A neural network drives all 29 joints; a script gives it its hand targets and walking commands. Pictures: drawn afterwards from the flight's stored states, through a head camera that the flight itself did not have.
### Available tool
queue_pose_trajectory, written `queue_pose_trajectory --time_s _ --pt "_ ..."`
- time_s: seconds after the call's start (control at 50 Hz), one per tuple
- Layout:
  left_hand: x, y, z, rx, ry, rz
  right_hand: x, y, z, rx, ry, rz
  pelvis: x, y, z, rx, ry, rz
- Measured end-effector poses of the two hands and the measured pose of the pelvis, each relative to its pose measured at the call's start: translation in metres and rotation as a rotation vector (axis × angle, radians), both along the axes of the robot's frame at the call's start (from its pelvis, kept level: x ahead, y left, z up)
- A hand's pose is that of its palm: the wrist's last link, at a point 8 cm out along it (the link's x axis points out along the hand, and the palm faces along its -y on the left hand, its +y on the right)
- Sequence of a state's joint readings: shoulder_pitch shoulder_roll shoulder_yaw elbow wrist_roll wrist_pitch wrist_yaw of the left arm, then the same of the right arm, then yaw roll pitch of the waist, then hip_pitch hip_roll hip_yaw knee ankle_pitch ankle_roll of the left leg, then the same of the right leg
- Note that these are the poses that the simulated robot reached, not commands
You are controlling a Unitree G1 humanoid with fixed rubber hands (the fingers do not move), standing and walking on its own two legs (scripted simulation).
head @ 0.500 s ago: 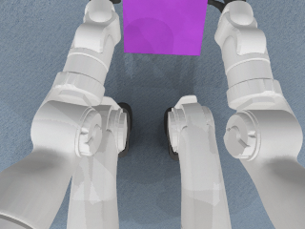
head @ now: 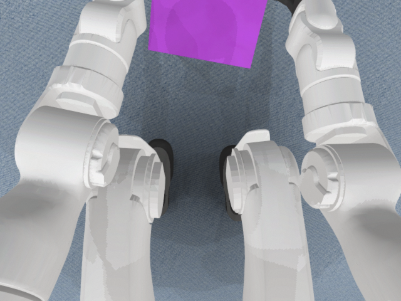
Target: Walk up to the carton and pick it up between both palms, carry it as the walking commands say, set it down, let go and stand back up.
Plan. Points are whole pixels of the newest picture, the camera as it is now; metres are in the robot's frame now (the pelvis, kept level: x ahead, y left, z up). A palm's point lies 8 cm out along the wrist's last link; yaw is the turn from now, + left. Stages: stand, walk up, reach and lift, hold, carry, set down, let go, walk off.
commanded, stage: set down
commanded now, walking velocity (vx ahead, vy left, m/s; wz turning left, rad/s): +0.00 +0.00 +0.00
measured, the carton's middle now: out of the picture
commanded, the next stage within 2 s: none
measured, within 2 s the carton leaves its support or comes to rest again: rests again in 0.68 s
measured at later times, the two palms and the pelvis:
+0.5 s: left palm out of the picture +0.56 +0.10 -0.19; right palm out of the picture +0.53 -0.16 -0.19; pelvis +0.00 +0.00 -0.02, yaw +0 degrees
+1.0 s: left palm out of the picture +0.57 +0.10 -0.20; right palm out of the picture +0.54 -0.17 -0.20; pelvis +0.02 +0.00 -0.02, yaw +0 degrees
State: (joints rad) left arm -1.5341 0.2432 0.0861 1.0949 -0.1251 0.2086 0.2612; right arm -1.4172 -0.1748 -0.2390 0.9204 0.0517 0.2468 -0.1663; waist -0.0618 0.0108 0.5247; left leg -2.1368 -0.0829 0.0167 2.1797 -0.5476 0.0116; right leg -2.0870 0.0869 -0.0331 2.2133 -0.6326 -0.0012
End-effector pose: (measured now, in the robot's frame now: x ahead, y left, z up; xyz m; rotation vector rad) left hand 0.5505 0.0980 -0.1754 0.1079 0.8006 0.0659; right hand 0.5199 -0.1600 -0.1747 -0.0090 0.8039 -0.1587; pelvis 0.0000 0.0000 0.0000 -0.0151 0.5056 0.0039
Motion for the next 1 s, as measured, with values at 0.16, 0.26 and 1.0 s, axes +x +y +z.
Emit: queue_pose_trajectory --time_s 0.16,0.26,1.0 --pt "0.010 0.000 -0.010 -0.030 -0.016 -0.012 0.010 -0.003 -0.009 0.010 -0.011 0.010 0.005 -0.002 -0.014 0.003 -0.001 0.000" --pt "0.012 0.000 -0.011 -0.029 -0.020 -0.006 0.012 -0.003 -0.011 0.015 -0.015 0.013 0.005 -0.003 -0.019 0.003 -0.007 0.000" --pt "0.022 0.004 -0.023 -0.102 -0.018 -0.041 0.019 -0.008 -0.023 0.058 -0.035 0.026 0.024 0.000 -0.021 0.007 0.078 -0.003"
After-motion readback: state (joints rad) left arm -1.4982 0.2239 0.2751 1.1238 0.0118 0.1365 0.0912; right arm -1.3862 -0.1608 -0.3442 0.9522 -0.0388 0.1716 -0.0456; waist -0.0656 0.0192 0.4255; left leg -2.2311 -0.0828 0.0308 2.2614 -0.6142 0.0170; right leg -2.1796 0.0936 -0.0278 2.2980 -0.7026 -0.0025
